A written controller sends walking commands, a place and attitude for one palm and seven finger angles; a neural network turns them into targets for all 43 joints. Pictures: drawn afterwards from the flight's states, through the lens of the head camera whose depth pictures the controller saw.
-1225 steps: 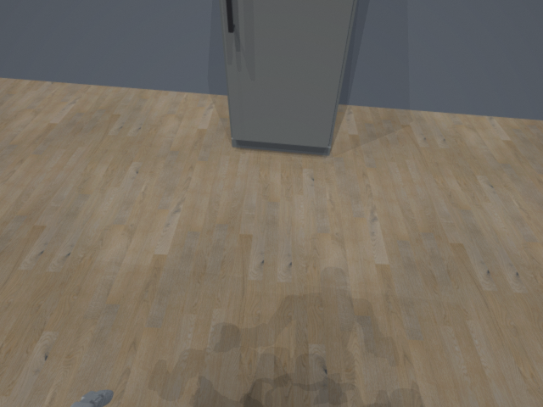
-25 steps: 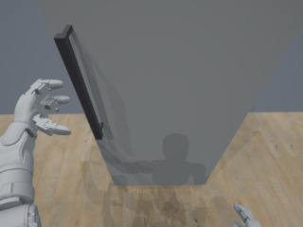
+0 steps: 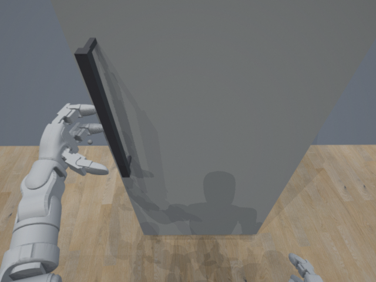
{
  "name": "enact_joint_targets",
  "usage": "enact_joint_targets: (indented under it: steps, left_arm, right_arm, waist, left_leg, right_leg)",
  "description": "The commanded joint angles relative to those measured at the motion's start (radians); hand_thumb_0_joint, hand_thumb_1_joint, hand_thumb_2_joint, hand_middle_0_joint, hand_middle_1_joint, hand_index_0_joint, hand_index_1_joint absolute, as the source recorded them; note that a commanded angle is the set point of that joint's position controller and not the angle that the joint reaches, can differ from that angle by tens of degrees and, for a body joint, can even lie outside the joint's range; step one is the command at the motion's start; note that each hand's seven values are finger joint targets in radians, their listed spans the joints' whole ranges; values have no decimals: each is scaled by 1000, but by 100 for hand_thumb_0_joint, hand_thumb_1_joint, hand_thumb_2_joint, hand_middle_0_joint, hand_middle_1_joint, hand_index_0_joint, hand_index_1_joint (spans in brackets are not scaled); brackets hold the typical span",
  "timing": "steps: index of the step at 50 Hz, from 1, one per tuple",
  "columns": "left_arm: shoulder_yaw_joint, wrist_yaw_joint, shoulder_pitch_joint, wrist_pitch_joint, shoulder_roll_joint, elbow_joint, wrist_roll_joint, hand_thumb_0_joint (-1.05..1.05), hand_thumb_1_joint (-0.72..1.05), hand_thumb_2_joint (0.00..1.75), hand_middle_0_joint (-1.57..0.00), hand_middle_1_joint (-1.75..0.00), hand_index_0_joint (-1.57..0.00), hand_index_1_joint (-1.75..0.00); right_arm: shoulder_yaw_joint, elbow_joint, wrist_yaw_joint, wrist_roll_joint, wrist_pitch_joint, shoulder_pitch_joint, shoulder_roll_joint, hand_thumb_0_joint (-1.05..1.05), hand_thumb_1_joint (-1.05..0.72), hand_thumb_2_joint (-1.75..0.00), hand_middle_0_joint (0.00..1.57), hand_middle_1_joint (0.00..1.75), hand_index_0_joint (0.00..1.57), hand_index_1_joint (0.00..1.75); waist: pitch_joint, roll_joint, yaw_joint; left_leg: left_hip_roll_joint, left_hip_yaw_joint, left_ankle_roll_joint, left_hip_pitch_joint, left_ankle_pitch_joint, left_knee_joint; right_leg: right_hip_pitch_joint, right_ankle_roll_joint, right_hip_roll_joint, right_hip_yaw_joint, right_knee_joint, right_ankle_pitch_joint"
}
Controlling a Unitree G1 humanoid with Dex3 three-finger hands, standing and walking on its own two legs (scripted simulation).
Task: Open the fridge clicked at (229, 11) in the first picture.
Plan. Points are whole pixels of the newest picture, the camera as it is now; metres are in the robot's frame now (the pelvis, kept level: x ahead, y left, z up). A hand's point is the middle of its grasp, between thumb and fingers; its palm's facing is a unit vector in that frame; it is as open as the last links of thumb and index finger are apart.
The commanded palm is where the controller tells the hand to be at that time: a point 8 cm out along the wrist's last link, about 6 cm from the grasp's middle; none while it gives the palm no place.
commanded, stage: feel for the door with the fingertips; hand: left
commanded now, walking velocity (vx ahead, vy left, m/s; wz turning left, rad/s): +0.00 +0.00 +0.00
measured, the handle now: (112, 122) +0.42 +0.19 +0.13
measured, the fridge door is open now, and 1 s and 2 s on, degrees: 0 0 0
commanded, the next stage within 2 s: slide the fingers in behind the handle in 0.50 s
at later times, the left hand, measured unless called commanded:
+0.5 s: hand (98, 132) +0.38 +0.21 +0.13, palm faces +0.07 -1.00 -0.02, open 13.9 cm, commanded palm +0.35 +0.27 +0.13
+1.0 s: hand (96, 136) +0.37 +0.21 +0.13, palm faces +0.06 -1.00 -0.01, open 13.9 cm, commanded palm +0.34 +0.26 +0.13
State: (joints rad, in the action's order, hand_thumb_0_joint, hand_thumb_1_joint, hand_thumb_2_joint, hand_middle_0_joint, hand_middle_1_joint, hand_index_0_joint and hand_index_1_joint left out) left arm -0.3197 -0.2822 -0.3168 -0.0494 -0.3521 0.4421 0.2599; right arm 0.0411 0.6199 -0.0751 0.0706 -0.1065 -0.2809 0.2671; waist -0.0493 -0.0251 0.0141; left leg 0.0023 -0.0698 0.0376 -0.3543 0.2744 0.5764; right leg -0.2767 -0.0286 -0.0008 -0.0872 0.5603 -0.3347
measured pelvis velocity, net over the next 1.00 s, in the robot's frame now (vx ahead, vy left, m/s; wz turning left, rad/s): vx -0.01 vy -0.02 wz -0.02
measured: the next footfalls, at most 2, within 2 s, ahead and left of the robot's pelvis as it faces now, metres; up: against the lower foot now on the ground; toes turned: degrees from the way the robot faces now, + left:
none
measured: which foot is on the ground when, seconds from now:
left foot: down 0.00-1.00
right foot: down 0.00-1.00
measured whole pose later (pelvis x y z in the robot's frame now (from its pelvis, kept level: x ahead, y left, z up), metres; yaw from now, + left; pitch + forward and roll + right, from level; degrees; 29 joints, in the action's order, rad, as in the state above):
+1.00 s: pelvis -0.01 -0.02 +0.00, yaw -1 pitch +3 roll +0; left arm -0.36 -0.29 -0.40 -0.10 -0.40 0.60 0.25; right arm 0.04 0.62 -0.07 0.08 -0.08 -0.30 0.27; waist -0.05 -0.03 0.03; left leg 0.03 -0.07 0.02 -0.38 0.27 0.59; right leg -0.31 -0.05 -0.03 -0.08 0.58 -0.34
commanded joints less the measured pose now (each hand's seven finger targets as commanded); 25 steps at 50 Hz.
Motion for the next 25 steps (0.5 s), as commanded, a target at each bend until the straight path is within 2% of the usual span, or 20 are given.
enact_joint_targets:
  steps: [1, 2, 3, 4, 5, 6, 9, 10, 12, 15, 16, 17, 20, 21, 22, 23, 24, 25]
  left_arm:
    - [-76, 50, -346, -49, -265, -249, -10, 0, -50, 30, -30, -120, -30, -120]
    - [-84, 56, -371, -48, -278, -251, -11, 0, -50, 30, -30, -120, -30, -120]
    - [-48, 54, -390, -46, -240, -256, -11, 0, -50, 30, -30, -120, -30, -120]
    - [-45, 55, -401, -45, -232, -252, -7, 0, -50, 30, -30, -120, -30, -120]
    - [-64, 56, -402, -47, -260, -234, -9, 0, -50, 30, -30, -120, -30, -120]
    - [-54, 54, -401, -47, -244, -232, -5, 0, -50, 30, -30, -120, -30, -120]
    - [-44, 45, -464, -45, -244, -175, -3, 0, -50, 30, -30, -120, -30, -120]
    - [-58, 42, -448, -42, -266, -139, -9, 0, -50, 30, -30, -120, -30, -120]
    - [-33, 32, -469, -40, -243, -107, -6, 0, -50, 30, -30, -120, -30, -120]
    - [-56, 25, -473, -48, -281, -80, -12, 0, -50, 30, -30, -120, -30, -120]
    - [-34, 23, -502, -52, -260, -76, -10, 0, -50, 30, -30, -120, -30, -120]
    - [-42, 21, -515, -57, -269, -65, -10, 0, -50, 30, -30, -120, -30, -120]
    - [-80, 25, -507, -81, -314, -48, -8, 0, -50, 30, -30, -120, -30, -120]
    - [-52, 22, -542, -89, -284, -59, -5, 0, -50, 30, -30, -120, -30, -120]
    - [-88, 25, -538, -94, -324, -30, -8, 0, -50, 30, -30, -120, -30, -120]
    - [-70, 24, -563, -99, -313, -20, -12, 0, -50, 30, -30, -120, -30, -120]
    - [-76, 23, -569, -101, -318, 0, -11, 0, -50, 30, -30, -120, -30, -120]
    - [-103, 24, -568, -105, -359, 8, -19, 0, -50, 30, -30, -120, -30, -120]
  right_arm:
    - [-46, -148, -12, 0, -41, 74, 133, 0, -90, -90, 20, 30, 20, 30]
    - [-45, -142, -14, 2, -38, 76, 131, 0, -90, -90, 20, 30, 20, 30]
    - [-42, -144, -15, 2, -37, 82, 128, 0, -90, -90, 20, 30, 20, 30]
    - [-43, -142, -17, 3, -38, 82, 128, 0, -90, -90, 20, 30, 20, 30]
    - [-44, -136, -20, 3, -34, 78, 133, 0, -90, -90, 20, 30, 20, 30]
    - [-43, -138, -23, 3, -34, 83, 132, 0, -90, -90, 20, 30, 20, 30]
    - [-37, -125, -28, 5, -31, 81, 132, 0, -90, -90, 20, 30, 20, 30]
    - [-40, -120, -28, 5, -26, 70, 137, 0, -90, -90, 20, 30, 20, 30]
    - [-38, -120, -30, 8, -23, 73, 136, 0, -90, -90, 20, 30, 20, 30]
    - [-42, -120, -27, 6, -18, 61, 142, 0, -90, -90, 20, 30, 20, 30]
    - [-39, -119, -25, 7, -17, 61, 139, 0, -90, -90, 20, 30, 20, 30]
    - [-41, -117, -26, 8, -17, 57, 139, 0, -90, -90, 20, 30, 20, 30]
    - [-44, -116, -23, 4, -14, 45, 146, 0, -90, -90, 20, 30, 20, 30]
    - [-43, -119, -23, 6, -15, 50, 142, 0, -90, -90, 20, 30, 20, 30]
    - [-44, -111, -23, 5, -15, 41, 143, 0, -90, -90, 20, 30, 20, 30]
    - [-42, -108, -23, 6, -13, 39, 144, 0, -90, -90, 20, 30, 20, 30]
    - [-43, -106, -22, 5, -13, 33, 145, 0, -90, -90, 20, 30, 20, 30]
    - [-47, -104, -21, 5, -9, 27, 152, 0, -90, -90, 20, 30, 20, 30]
  waist:
    - [-234, -58, -9]
    - [-222, -58, -6]
    - [-220, -73, 2]
    - [-220, -49, 7]
    - [-215, -14, 7]
    - [-216, -28, 6]
    - [-203, -31, 20]
    - [-195, -8, 20]
    - [-194, 5, 25]
    - [-231, -20, 14]
    - [-227, -18, 23]
    - [-231, -20, 23]
    - [-253, 20, 11]
    - [-254, 2, 23]
    - [-247, 1, 14]
    - [-230, -20, 25]
    - [-233, -7, 24]
    - [-234, 10, 21]
  left_leg:
    - [6, 96, 5, 223, -263, -62]
    - [7, 98, 4, 220, -249, -65]
    - [7, 97, 3, 228, -238, -68]
    - [7, 97, 4, 230, -222, -67]
    - [13, 96, 7, 224, -223, -67]
    - [8, 93, 8, 225, -226, -66]
    - [2, 91, 8, 210, -192, -65]
    - [6, 90, 10, 203, -187, -63]
    - [1, 87, 11, 192, -174, -63]
    - [-1, 82, 12, 194, -193, -49]
    - [-4, 85, 13, 191, -195, -49]
    - [-3, 84, 13, 194, -192, -46]
    - [-3, 79, 16, 174, -199, -38]
    - [-6, 75, 19, 173, -194, -39]
    - [-6, 77, 17, 162, -189, -38]
    - [-6, 75, 16, 159, -182, -38]
    - [-9, 73, 18, 147, -175, -34]
    - [-5, 72, 20, 136, -175, -30]
  right_leg:
    - [-22, 3, -13, 51, -71, 311]
    - [-25, 2, -15, 51, -77, 301]
    - [-34, 2, -15, 50, -79, 288]
    - [-35, 3, -17, 50, -85, 279]
    - [-28, 4, -18, 52, -89, 280]
    - [-24, 4, -16, 55, -88, 293]
    - [-36, 6, -13, 60, -94, 277]
    - [-39, 7, -15, 59, -95, 269]
    - [-40, 10, -12, 63, -96, 269]
    - [-27, 9, -8, 69, -87, 291]
    - [-27, 9, -7, 69, -86, 299]
    - [-34, 9, -9, 70, -86, 295]
    - [-4, 14, -9, 78, -79, 314]
    - [-7, 17, -6, 83, -79, 323]
    - [-7, 15, -7, 83, -77, 317]
    - [-23, 15, -7, 82, -78, 307]
    - [-18, 17, -7, 88, -77, 307]
    - [-9, 19, -4, 89, -74, 307]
